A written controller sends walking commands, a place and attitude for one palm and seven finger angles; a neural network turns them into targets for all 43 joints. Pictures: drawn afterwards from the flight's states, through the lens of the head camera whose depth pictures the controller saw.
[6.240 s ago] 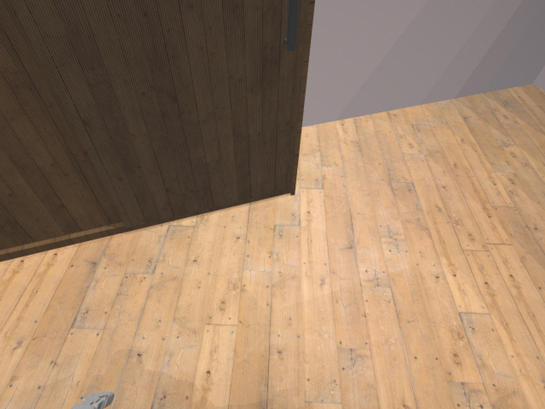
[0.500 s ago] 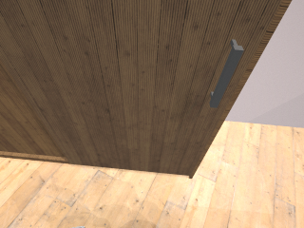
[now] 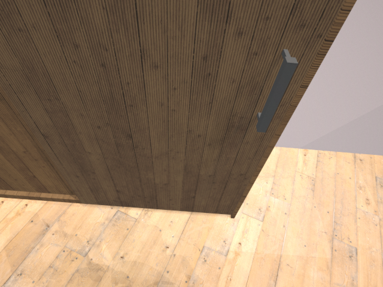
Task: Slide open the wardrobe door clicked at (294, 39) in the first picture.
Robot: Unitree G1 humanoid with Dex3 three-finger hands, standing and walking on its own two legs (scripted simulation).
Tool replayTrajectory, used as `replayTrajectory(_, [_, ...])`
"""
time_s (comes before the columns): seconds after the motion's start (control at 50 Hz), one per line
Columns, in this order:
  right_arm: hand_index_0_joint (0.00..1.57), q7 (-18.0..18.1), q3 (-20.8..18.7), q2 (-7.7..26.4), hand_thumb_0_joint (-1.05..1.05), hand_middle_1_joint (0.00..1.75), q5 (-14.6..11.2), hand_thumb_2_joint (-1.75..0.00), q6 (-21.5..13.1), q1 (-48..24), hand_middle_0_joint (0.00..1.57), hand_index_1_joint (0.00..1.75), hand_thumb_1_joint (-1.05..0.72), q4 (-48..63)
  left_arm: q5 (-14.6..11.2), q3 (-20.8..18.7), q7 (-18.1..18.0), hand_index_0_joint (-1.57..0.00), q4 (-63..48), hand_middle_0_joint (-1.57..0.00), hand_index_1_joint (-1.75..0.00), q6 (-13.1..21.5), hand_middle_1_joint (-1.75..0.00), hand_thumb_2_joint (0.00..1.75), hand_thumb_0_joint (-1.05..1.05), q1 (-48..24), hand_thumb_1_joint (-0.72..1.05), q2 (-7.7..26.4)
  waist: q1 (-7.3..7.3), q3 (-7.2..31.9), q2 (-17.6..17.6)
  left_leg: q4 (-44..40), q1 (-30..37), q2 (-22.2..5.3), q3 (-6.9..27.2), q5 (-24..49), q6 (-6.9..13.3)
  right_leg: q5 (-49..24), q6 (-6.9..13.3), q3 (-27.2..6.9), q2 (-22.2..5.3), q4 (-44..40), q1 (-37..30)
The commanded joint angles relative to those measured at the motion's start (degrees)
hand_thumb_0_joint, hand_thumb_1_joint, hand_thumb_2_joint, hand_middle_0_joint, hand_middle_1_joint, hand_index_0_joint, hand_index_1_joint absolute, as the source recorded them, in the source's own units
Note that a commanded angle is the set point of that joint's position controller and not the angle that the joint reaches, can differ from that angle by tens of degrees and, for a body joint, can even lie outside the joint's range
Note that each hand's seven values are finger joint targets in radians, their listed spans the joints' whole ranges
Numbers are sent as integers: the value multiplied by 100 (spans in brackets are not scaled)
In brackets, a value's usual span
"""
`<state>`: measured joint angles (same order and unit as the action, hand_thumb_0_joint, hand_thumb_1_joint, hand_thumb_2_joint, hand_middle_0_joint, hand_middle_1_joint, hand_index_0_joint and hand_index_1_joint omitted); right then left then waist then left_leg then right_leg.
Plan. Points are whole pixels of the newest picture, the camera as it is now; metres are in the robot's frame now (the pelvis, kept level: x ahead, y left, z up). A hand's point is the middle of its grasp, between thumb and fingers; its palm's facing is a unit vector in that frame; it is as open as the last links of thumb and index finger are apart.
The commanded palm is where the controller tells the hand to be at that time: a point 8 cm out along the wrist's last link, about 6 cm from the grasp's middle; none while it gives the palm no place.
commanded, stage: come to a stop and stand still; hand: right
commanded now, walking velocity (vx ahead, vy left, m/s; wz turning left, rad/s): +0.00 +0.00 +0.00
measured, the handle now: (272, 94) +0.54 -0.18 +0.11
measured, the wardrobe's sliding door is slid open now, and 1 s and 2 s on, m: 0.00 0.00 0.00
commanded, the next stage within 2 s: look again from close up in 1.32 s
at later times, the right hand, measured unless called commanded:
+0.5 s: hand out of the picture +0.04 -0.24 -0.18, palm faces -0.01 +0.98 -0.22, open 7.4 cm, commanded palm none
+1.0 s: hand out of the picture +0.06 -0.20 -0.18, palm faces +0.01 +0.98 -0.21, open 7.3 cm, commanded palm none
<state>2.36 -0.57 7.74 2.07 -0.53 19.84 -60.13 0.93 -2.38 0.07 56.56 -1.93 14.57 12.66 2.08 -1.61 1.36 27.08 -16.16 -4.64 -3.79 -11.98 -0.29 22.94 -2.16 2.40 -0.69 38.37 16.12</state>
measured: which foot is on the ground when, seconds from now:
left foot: down 0.00-1.00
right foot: up 0.00-0.02, down 0.04-1.00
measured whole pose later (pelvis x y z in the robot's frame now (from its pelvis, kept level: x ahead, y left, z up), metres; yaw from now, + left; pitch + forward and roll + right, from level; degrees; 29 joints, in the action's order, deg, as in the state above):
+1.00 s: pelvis +0.03 -0.03 -0.01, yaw +0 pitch -1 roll +0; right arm 1.9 0.2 9.7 0.9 -0.1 14.0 -60.8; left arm 1.0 0.2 -1.6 63.2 1.2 15.4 9.1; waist 0.1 -2.2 0.2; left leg 28.5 -12.0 -3.8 -1.8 -15.5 -2.4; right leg 19.8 0.7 3.7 -0.4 26.9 6.2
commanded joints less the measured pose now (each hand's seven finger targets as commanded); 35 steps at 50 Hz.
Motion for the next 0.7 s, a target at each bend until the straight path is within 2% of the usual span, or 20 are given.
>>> replayTrajectory(0.0, [20, 96, -166, 833, 0, 30, -127, -90, -32, -194, 20, 30, -90, 439, 11, 44, -44, -20, -400, -20, -30, 288, -30, 90, 0, 739, 90, 401, -345, 291, 29, 404, 2, -260, 346, 75, 252, -1485, 320, -458, -557, -1633, -540])
replayTrajectory(0.02, [20, 68, -132, 636, 0, 30, -137, -90, 2, 30, 20, 30, -90, 447, 45, 26, -77, -20, -504, -20, -30, 275, -30, 90, 0, 538, 90, 623, -154, 181, 413, 372, 102, -75, 129, -347, 140, -2057, 550, -849, -1056, -1572, -89])
replayTrajectory(0.04, [20, 43, -132, 607, 0, 30, -100, -90, -2, 134, 20, 30, -90, 491, 66, 31, -99, -20, -667, -20, -30, 269, -30, 90, 0, 384, 90, 690, -87, 153, 158, 415, 214, 16, 56, -349, 139, -2167, 640, -752, -1130, -1474, 133])
replayTrajectory(0.06, [20, 38, -95, 603, 0, 30, -67, -90, 44, -171, 20, 30, -90, 433, 47, 70, -98, -20, -607, -20, -30, 301, -30, 90, 0, 237, 90, 548, -183, -91, 952, 561, 229, 92, -34, -544, 91, -2147, 535, -815, -865, -1773, 258])
replayTrajectory(0.08, [20, 13, -90, 668, 0, 30, -77, -90, 79, -192, 20, 30, -90, 462, 34, 86, -115, -20, -614, -20, -30, 289, -30, 90, 0, 124, 90, 541, -139, -371, 1260, 574, 141, 153, -24, -744, 65, -1804, 516, -853, -847, -2005, 391])
replayTrajectory(0.12, [20, -31, -78, 701, 0, 30, -71, -90, 93, -153, 20, 30, -90, 422, 26, 78, -135, -20, -636, -20, -30, 269, -30, 90, 0, -26, 90, 513, -88, -610, 573, 346, 176, 139, 94, -465, 77, -892, 541, -827, -722, -2119, 543])
replayTrajectory(0.14, [20, -46, -63, 751, 0, 30, -61, -90, 63, -154, 20, 30, -90, 429, 23, 90, -132, -20, -628, -20, -30, 286, -30, 90, 0, 12, 90, 491, -98, -516, 259, 236, 269, 101, 186, -240, 94, -926, 536, -807, -644, -2069, 464])
replayTrajectory(0.18, [20, -56, -57, 820, 0, 30, -73, -90, 49, -166, 20, 30, -90, 441, 17, 93, -118, -20, -597, -20, -30, 307, -30, 90, 0, 48, 90, 545, -127, -387, -137, 50, 311, 12, 330, -198, 98, -474, 491, -780, -580, -2128, 340])
replayTrajectory(0.2, [20, -58, -54, 824, 0, 30, -73, -90, 46, -171, 20, 30, -90, 466, 19, 85, -109, -20, -589, -20, -30, 308, -30, 90, 0, 45, 90, 557, -132, -387, -209, 0, 276, -5, 375, -204, 99, -314, 484, -763, -563, -2171, 306])
replayTrajectory(0.22, [20, -60, -46, 824, 0, 30, -67, -90, 54, -213, 20, 30, -90, 470, 21, 92, -105, -20, -555, -20, -30, 315, -30, 90, 0, 54, 90, 576, -154, -481, -160, -4, 243, -10, 374, -164, 90, -240, 478, -783, -563, -2263, 339])
replayTrajectory(0.28, [20, -53, -52, 861, 0, 30, -65, -90, 42, -233, 20, 30, -90, 515, 21, 104, -113, -20, -475, -20, -30, 363, -30, 90, 0, 68, 90, 565, -128, -329, 42, 22, 336, -35, 354, 101, 73, -883, 475, -732, -566, -2215, 134])
replayTrajectory(0.36, [20, -46, -56, 906, 0, 30, -86, -90, 17, -270, 20, 30, -90, 486, 9, 129, -138, -20, -335, -20, -30, 404, -30, 90, 0, 147, 90, 545, -147, -55, -10, 19, 508, -101, 377, 457, 73, -1893, 459, -588, -542, -1985, -218])
replayTrajectory(0.44, [20, -33, -61, 929, 0, 30, -101, -90, 12, -344, 20, 30, -90, 438, 1, 132, -163, -20, -171, -20, -30, 414, -30, 90, 0, 236, 90, 542, -175, 37, 12, 78, 613, -118, 356, 748, 70, -2570, 436, -493, -534, -1812, -451])
replayTrajectory(0.52, [20, -27, -48, 894, 0, 30, -120, -90, 28, -359, 20, 30, -90, 337, -5, 149, -180, -20, 8, -20, -30, 404, -30, 90, 0, 301, 90, 517, -174, -4, 83, 81, 667, -134, 348, 779, 78, -2568, 425, -432, -539, -1783, -476])
replayTrajectory(0.54, [20, -20, -64, 913, 0, 30, -108, -90, 18, -381, 20, 30, -90, 339, -12, 142, -183, -20, 44, -20, -30, 407, -30, 90, 0, 346, 90, 488, -177, 13, -40, 103, 726, -139, 331, 905, 88, -2666, 433, -429, -538, -1730, -479])
replayTrajectory(0.68, [20, 0, -71, 862, 0, 30, -127, -90, 6, -381, 20, 30, -90, 222, -17, 146, -206, -20, 274, -20, -30, 404, -30, 90, 0, 455, 90, 398, -189, 27, -17, 143, 825, -177, 337, 1253, 107, -2728, 410, -339, -517, -1635, -549])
